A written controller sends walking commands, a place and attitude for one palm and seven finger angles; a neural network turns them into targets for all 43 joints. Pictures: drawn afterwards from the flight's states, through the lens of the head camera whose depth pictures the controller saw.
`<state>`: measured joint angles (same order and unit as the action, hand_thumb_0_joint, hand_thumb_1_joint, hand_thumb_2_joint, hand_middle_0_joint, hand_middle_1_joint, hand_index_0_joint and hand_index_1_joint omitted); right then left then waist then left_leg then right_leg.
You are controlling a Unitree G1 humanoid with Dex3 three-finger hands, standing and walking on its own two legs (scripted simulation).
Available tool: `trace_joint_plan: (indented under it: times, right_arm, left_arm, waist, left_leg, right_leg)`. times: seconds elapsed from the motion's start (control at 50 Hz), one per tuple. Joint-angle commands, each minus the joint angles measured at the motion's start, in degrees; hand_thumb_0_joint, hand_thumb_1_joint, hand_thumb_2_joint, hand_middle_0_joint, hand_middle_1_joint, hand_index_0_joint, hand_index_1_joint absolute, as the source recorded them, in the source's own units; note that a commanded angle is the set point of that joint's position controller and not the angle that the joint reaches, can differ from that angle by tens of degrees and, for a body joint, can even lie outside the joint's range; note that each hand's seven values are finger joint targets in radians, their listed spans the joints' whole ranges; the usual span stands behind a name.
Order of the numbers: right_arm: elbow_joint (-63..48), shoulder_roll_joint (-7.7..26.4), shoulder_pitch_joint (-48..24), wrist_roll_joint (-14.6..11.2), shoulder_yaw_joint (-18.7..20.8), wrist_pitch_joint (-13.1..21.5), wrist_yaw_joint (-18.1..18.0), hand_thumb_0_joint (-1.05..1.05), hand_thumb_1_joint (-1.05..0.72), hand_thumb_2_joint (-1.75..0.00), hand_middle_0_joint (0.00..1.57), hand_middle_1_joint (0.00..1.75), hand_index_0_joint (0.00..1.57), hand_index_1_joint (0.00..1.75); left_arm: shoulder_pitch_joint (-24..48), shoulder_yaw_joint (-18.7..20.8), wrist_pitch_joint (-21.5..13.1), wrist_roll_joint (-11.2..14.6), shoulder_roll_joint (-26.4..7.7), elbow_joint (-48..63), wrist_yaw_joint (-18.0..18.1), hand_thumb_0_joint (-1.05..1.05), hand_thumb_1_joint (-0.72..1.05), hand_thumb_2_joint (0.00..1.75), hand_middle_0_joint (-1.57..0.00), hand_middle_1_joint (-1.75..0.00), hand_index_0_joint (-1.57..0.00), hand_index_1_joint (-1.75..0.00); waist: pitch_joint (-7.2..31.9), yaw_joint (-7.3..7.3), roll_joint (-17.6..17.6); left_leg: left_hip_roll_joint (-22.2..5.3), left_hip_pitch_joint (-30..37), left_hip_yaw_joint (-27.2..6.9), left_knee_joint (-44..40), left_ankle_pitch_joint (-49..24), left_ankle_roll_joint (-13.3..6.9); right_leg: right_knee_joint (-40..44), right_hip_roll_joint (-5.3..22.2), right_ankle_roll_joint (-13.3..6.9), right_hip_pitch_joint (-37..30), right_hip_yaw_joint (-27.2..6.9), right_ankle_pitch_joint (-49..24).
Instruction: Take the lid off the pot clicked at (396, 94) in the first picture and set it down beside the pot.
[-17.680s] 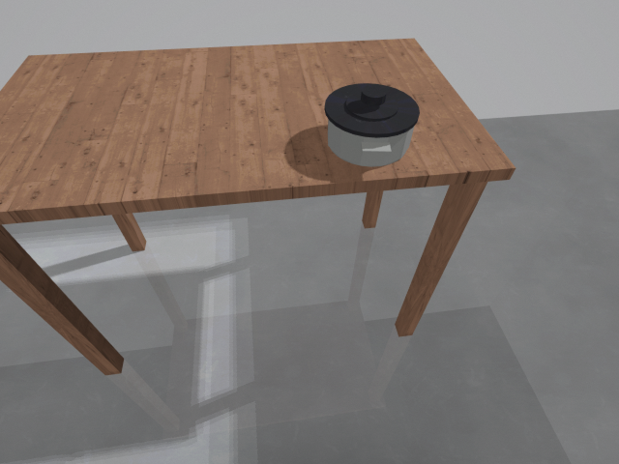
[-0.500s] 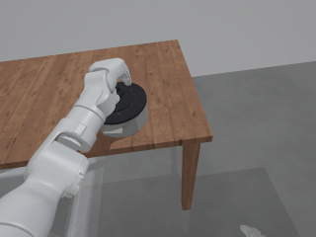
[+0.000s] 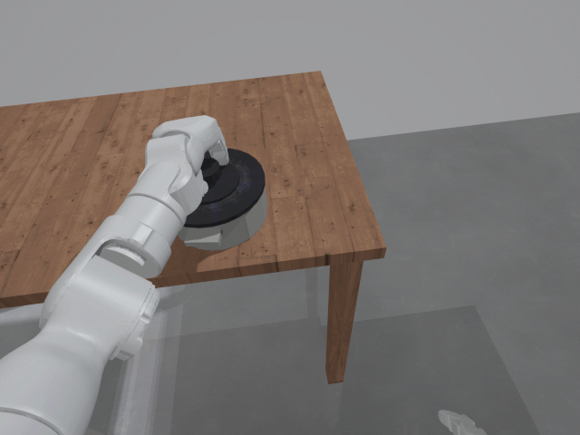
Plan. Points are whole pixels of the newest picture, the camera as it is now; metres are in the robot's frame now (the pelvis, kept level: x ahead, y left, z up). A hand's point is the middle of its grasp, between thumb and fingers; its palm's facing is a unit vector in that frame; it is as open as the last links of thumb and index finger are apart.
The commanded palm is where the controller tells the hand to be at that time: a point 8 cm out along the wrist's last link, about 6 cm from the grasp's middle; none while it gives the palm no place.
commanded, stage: lower the open fingers around the knob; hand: left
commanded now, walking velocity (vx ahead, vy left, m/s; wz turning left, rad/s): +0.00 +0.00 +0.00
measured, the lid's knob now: (205, 171) +0.48 +0.13 +0.12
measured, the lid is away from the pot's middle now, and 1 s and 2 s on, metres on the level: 0.00 0.01 0.01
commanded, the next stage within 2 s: close the fingers and squeeze the knob in 0.10 s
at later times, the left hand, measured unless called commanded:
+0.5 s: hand (202, 175) +0.45 +0.13 +0.14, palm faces -0.33 -0.09 -0.94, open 9.4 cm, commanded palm +0.44 +0.13 +0.20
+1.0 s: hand (203, 174) +0.45 +0.13 +0.14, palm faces -0.33 -0.12 -0.94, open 7.5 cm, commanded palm +0.44 +0.13 +0.20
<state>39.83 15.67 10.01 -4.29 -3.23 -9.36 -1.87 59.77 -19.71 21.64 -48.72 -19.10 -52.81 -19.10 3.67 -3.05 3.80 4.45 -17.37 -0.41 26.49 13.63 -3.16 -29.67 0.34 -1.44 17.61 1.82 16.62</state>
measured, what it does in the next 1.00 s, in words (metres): stands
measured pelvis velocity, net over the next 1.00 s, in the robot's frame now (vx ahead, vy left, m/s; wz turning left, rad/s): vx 0.00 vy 0.00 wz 0.00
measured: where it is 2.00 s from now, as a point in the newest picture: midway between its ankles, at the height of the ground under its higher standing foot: outside the picture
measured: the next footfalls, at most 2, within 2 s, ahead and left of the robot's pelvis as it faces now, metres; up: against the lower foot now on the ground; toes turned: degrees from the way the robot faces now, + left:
none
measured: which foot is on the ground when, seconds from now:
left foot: down 0.00-1.00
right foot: down 0.00-1.00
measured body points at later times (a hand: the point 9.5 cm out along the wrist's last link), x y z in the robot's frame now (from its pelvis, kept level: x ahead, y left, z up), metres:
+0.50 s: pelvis +0.00 +0.01 +0.00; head +0.01 -0.03 +0.45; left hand +0.46 +0.13 +0.19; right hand +0.12 -0.24 -0.14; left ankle -0.01 +0.09 -0.74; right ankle -0.02 -0.10 -0.74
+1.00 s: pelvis +0.00 +0.00 +0.00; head +0.02 -0.03 +0.45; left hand +0.47 +0.13 +0.19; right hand +0.13 -0.24 -0.13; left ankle -0.01 +0.09 -0.74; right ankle -0.02 -0.10 -0.74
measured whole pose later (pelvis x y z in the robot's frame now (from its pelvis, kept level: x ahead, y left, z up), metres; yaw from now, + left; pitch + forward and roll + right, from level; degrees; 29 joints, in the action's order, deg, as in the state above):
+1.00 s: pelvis +0.00 +0.00 +0.00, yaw +0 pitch +5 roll +1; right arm 41.0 15.6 9.4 -4.2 -3.4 -9.6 -1.6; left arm 59.4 -19.5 23.0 -48.0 -17.3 -52.6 -17.9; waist 3.7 -2.5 3.8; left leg 4.6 -16.7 -0.2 25.7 13.6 -3.4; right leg -29.1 0.5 -1.2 17.1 1.5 16.6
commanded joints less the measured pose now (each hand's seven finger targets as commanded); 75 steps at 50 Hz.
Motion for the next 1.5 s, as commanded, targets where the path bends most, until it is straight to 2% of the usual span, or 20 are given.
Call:
trace_joint_plan:
  times: [0.0,0.04,0.1,0.18,0.2,0.36,0.46,0.54,0.64,0.72,0.8,0.9,0.94,1.0,1.04,1.1,1.16,1.2,1.3,1.48]
  right_arm:
    - [-7.01,6.21,-3.74,0.12,2.4,2.12,0.22,0.0,-0.9,-0.9,0.2,0.3,0.2,0.3]
    - [-6.43,6.54,-3.47,0.07,2.23,1.94,0.06,0.0,-0.9,-0.9,0.2,0.3,0.2,0.3]
    - [-7.15,6.12,-3.85,0.15,2.46,2.42,0.49,0.0,-0.9,-0.9,0.2,0.3,0.2,0.3]
    - [-6.0,6.5,-3.26,0.16,2.33,2.03,0.6,0.0,-0.9,-0.9,0.2,0.3,0.2,0.3]
    - [-6.46,6.44,-3.55,0.21,2.37,2.19,0.53,0.0,-0.9,-0.9,0.2,0.3,0.2,0.3]
    - [-5.57,6.1,-3.41,0.14,2.31,2.39,0.42,0.0,-0.9,-0.9,0.2,0.3,0.2,0.3]
    - [-5.25,6.12,-3.23,0.34,2.26,2.44,0.21,0.0,-0.9,-0.9,0.2,0.3,0.2,0.3]
    - [-5.15,6.04,-3.43,0.25,2.18,2.35,0.16,0.0,-0.9,-0.9,0.2,0.3,0.2,0.3]
    - [-5.91,5.97,-3.53,0.64,2.42,2.62,0.53,0.0,-0.9,-0.9,0.2,0.3,0.2,0.3]
    - [-6.12,6.16,-4.21,0.44,2.29,2.36,0.59,0.0,-0.9,-0.9,0.2,0.3,0.2,0.3]
    - [-6.61,5.94,-4.76,0.37,2.32,2.32,0.76,0.0,-0.9,-0.9,0.2,0.3,0.2,0.3]
    - [-6.37,6.27,-4.68,0.42,2.17,2.07,0.23,0.0,-0.9,-0.9,0.2,0.3,0.2,0.3]
    - [-5.66,6.28,-4.59,0.23,1.87,1.78,-0.11,0.0,-0.9,-0.9,0.2,0.3,0.2,0.3]
    - [-6.38,5.97,-5.08,0.23,2.0,1.93,-0.14,0.0,-0.9,-0.9,0.2,0.3,0.2,0.3]
    - [-6.11,6.17,-4.61,0.36,2.06,1.85,-0.06,0.0,-0.9,-0.9,0.2,0.3,0.2,0.3]
    - [-6.9,6.04,-4.86,0.38,2.03,1.91,-0.08,0.0,-0.9,-0.9,0.2,0.3,0.2,0.3]
    - [-6.38,5.97,-5.22,0.04,1.96,1.55,-0.19,0.0,-0.9,-0.9,0.2,0.3,0.2,0.3]
    - [-6.87,5.94,-5.25,0.21,2.1,1.85,-0.03,0.0,-0.9,-0.9,0.2,0.3,0.2,0.3]
    - [-6.83,6.25,-5.02,0.28,2.06,1.74,-0.2,0.0,-0.9,-0.9,0.2,0.3,0.2,0.3]
    - [-6.49,6.09,-5.09,0.24,1.98,1.84,-0.2,0.0,-0.9,-0.9,0.2,0.3,0.2,0.3]
  left_arm:
    - [27.26,3.33,-0.23,-0.14,-8.95,8.31,1.26,0.0,-0.33,1.66,-0.9,-0.08,-0.9,-0.08]
    - [29.47,5.01,-0.4,-0.43,-12.0,9.22,1.66,0.0,-0.33,1.66,-0.9,-0.08,-0.9,-0.08]
    - [27.55,1.03,-0.56,0.57,-5.88,10.55,1.41,0.0,-0.33,1.66,-0.9,-0.08,-0.9,-0.08]
    - [28.55,3.88,-0.09,-0.35,-10.16,9.29,2.19,0.0,-0.33,1.66,-0.9,-0.08,-0.9,-0.08]
    - [28.64,3.47,-0.21,-0.01,-9.18,9.68,2.08,0.0,-0.13,1.11,-0.59,-0.6,-0.59,-0.6]
    - [31.62,1.6,0.09,-0.36,-7.4,8.84,2.79,0.0,-0.05,1.09,-0.58,-0.75,-0.58,-0.75]
    - [30.81,3.64,0.02,-0.75,-9.45,7.23,3.56,0.0,0.0,1.08,-0.59,-0.82,-0.59,-0.82]
    - [32.17,2.89,0.16,-0.99,-8.62,6.27,3.83,0.0,0.05,1.06,-0.6,-0.86,-0.6,-0.86]
    - [30.37,3.61,-0.09,-1.01,-8.84,10.22,3.87,0.0,0.1,1.03,-0.62,-0.91,-0.62,-0.91]
    - [29.35,4.73,0.46,-1.25,-10.55,10.11,3.92,0.0,0.15,1.0,-0.64,-0.94,-0.64,-0.94]
    - [28.43,2.95,1.06,-0.29,-7.8,11.51,3.49,0.0,0.2,0.96,-0.66,-0.97,-0.66,-0.97]
    - [29.21,5.14,1.37,-0.68,-11.12,10.94,3.26,0.0,0.27,0.91,-0.7,-0.99,-0.7,-0.99]
    - [28.03,4.63,1.62,-0.93,-11.09,7.17,2.94,0.0,0.29,0.88,-0.71,-1.0,-0.71,-1.0]
    - [29.97,2.79,1.03,-1.35,-8.97,9.78,2.48,0.0,0.33,0.84,-0.73,-1.01,-0.73,-1.01]
    - [29.31,4.98,0.84,-1.6,-11.9,10.34,2.71,0.0,0.36,0.81,-0.75,-1.01,-0.75,-1.01]
    - [28.62,4.64,0.3,-1.07,-11.11,12.03,2.29,0.0,0.41,0.76,-0.77,-1.02,-0.77,-1.02]
    - [28.92,3.48,0.91,-1.24,-10.4,10.19,2.38,0.0,0.46,0.71,-0.8,-1.02,-0.8,-1.02]
    - [29.47,2.9,0.6,-1.06,-9.06,12.28,2.26,0.0,0.42,0.77,-0.76,-1.0,-0.78,-1.01]
    - [27.28,4.47,0.67,-0.77,-10.77,10.6,2.13,0.0,0.41,0.84,-0.72,-0.98,-0.77,-1.0]
    - [28.7,4.44,0.76,-1.4,-11.48,11.65,2.62,0.0,0.49,0.88,-0.74,-0.98,-0.8,-1.01]
  waist:
    - [18.72,-0.38,-8.76]
    - [19.34,-0.29,-8.75]
    - [19.42,-0.36,-6.57]
    - [18.71,-0.22,-8.05]
    - [18.82,-0.13,-8.14]
    - [18.25,-0.66,-7.24]
    - [19.77,-0.22,-6.96]
    - [18.87,-0.48,-7.45]
    - [23.22,0.26,-6.26]
    - [21.59,0.57,-7.45]
    - [21.1,0.6,-7.37]
    - [21.45,0.65,-8.87]
    - [19.09,0.29,-9.4]
    - [20.19,0.04,-7.27]
    - [21.77,0.45,-6.6]
    - [22.95,0.54,-6.99]
    - [19.79,0.04,-7.27]
    - [21.02,0.17,-6.4]
    - [20.46,0.44,-8.62]
    - [21.29,0.48,-6.77]
  left_leg:
    - [-0.45,8.97,-2.68,-0.68,-18.18,-1.41]
    - [-0.41,8.84,-2.54,-1.11,-16.89,-1.36]
    - [-0.41,10.78,-3.12,-0.94,-19.04,-1.27]
    - [-0.47,9.73,-2.91,-1.21,-17.09,-1.15]
    - [-0.35,9.33,-2.87,-1.41,-16.41,-1.26]
    - [-0.37,10.21,-3.16,-1.67,-14.75,-0.97]
    - [-0.53,10.64,-3.31,-1.4,-16.03,-0.8]
    - [-0.62,9.84,-3.22,-1.52,-16.14,-0.74]
    - [-0.86,12.94,-3.54,-0.59,-22.26,-0.62]
    - [-0.74,11.23,-3.06,-0.82,-21.69,-0.87]
    - [-0.58,11.08,-3.03,-0.92,-22.17,-0.94]
    - [-0.27,9.74,-2.54,-1.23,-19.05,-1.19]
    - [-0.2,8.35,-2.21,-1.27,-17.3,-1.2]
    - [-0.19,9.67,-2.56,-0.77,-19.22,-1.23]
    - [-0.32,10.27,-2.66,-0.61,-19.42,-1.05]
    - [-0.28,10.03,-2.54,-0.46,-20.7,-1.21]
    - [-0.32,9.38,-2.18,-0.79,-18.23,-1.19]
    - [-0.4,10.75,-2.73,-0.51,-20.8,-1.21]
    - [-0.26,8.86,-2.34,-0.75,-18.69,-1.37]
    - [-0.31,10.13,-2.62,-0.68,-19.4,-1.14]
  right_leg:
    - [3.03,-0.61,-0.72,-5.97,-0.88,-22.01]
    - [2.73,-0.58,-0.63,-6.7,-1.18,-21.61]
    - [2.94,-0.59,-0.93,-5.02,-0.63,-20.91]
    - [2.75,-0.84,-0.83,-5.43,-0.75,-20.2]
    - [3.11,-0.76,-0.94,-5.72,-0.82,-19.88]
    - [2.91,-0.83,-0.9,-3.79,-0.62,-17.67]
    - [2.64,-0.82,-1.03,-4.32,-0.87,-18.33]
    - [2.59,-0.79,-1.03,-4.21,-0.72,-18.52]
    - [2.14,-0.72,-0.92,-5.66,-0.92,-21.82]
    - [2.37,-0.81,-0.94,-6.79,-1.14,-22.62]
    - [2.66,-0.81,-0.96,-6.96,-0.97,-22.95]
    - [2.76,-0.71,-0.81,-8.36,-1.31,-22.95]
    - [2.76,-0.65,-0.64,-7.52,-1.27,-22.23]
    - [2.76,-0.65,-0.92,-6.8,-1.3,-22.53]
    - [2.33,-0.6,-0.8,-7.56,-1.45,-22.56]
    - [2.42,-0.5,-0.85,-9.02,-1.57,-24.29]
    - [2.71,-0.69,-0.72,-7.03,-1.42,-22.4]
    - [2.69,-0.8,-0.97,-6.6,-1.27,-22.85]
    - [2.86,-0.72,-0.82,-8.11,-1.49,-22.95]
    - [2.48,-0.75,-0.86,-7.63,-1.42,-22.56]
